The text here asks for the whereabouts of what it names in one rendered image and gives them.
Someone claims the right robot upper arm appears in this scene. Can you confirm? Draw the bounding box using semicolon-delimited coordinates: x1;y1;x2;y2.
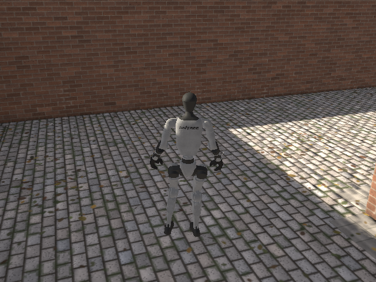
201;118;217;150

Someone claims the right robot shin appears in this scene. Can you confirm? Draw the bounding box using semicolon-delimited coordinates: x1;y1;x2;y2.
192;192;202;229

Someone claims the left robot upper arm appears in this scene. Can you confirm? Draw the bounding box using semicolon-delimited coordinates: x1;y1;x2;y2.
159;118;177;150

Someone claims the robot left hand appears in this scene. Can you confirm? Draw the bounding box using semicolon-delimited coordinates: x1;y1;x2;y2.
150;156;163;170

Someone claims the robot right forearm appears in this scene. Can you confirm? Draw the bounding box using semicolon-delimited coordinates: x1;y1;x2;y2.
211;142;221;162

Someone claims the robot head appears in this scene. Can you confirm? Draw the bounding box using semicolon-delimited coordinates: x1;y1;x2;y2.
179;92;199;120

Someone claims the robot right hand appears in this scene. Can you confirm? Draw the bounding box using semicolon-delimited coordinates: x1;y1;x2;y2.
210;159;223;171

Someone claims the robot left forearm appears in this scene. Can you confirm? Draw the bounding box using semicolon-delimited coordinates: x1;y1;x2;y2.
152;141;164;160

